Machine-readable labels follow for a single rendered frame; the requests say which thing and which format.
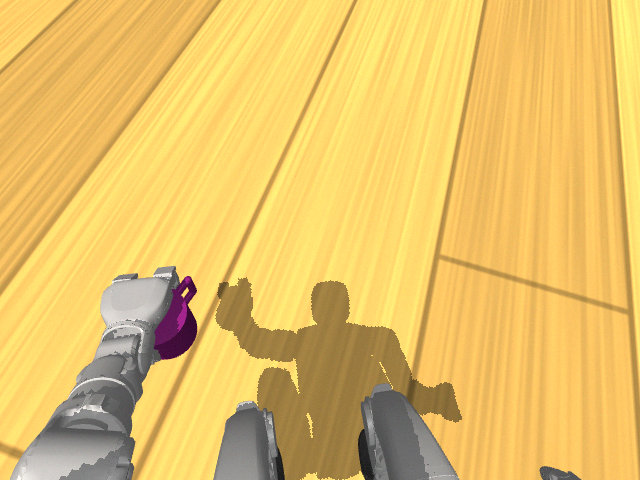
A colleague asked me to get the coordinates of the mug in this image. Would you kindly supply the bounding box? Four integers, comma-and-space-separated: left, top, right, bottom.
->
154, 276, 197, 360

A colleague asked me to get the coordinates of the right robot foot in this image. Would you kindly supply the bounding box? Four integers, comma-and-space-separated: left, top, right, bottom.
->
358, 429, 374, 480

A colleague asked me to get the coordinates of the left robot arm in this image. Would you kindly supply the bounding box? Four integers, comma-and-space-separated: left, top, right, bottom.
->
10, 321, 156, 480

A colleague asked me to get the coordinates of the left robot hand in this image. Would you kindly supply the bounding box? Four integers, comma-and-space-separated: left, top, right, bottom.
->
100, 266, 180, 365

